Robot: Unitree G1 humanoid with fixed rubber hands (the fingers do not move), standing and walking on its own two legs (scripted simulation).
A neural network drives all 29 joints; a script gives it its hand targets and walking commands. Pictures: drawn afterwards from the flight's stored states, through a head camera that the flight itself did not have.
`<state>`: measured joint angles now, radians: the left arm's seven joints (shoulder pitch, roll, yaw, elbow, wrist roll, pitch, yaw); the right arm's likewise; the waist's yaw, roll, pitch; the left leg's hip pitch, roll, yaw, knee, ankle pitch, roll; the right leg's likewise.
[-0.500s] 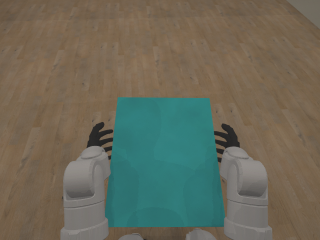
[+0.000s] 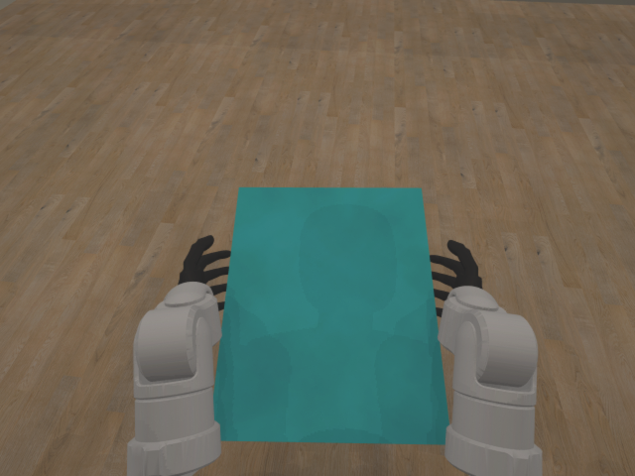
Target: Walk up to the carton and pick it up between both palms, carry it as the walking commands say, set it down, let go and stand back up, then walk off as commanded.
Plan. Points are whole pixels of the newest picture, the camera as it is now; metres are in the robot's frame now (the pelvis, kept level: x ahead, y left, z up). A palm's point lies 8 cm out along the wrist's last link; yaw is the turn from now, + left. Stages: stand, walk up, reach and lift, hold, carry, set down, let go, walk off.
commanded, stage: carry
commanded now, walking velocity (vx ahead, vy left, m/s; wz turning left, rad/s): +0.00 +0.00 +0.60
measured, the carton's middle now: (328, 320) +0.32 -0.02 -0.01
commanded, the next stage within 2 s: none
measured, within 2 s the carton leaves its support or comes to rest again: neither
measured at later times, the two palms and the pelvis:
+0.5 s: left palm (84, 407) +0.18 +0.22 +0.10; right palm (386, 330) +0.26 -0.08 +0.08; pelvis -0.06 +0.00 +0.00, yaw +15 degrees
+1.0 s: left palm out of the picture +0.09 +0.26 +0.09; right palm (341, 385) +0.20 -0.02 +0.09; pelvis -0.12 +0.02 +0.00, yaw +18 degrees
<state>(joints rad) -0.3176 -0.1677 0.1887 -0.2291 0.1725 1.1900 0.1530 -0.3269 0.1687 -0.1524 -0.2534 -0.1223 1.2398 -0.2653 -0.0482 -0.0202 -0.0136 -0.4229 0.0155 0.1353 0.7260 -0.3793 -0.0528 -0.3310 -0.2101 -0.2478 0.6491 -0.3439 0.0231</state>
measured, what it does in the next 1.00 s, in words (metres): walks backwards, turning left: left foot, then right foot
